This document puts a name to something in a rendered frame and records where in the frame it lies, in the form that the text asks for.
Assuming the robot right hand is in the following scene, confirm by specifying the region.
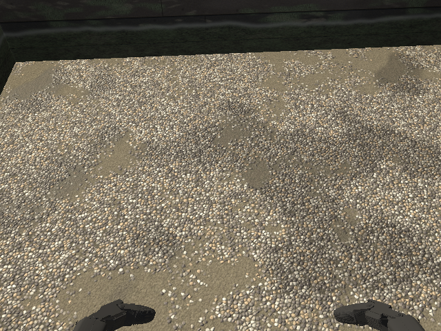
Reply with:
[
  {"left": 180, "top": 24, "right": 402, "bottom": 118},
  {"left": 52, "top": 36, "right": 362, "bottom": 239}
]
[{"left": 334, "top": 299, "right": 425, "bottom": 331}]

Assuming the robot left hand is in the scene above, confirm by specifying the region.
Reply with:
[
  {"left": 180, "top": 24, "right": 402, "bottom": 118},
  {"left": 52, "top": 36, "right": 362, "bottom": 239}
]
[{"left": 73, "top": 299, "right": 156, "bottom": 331}]

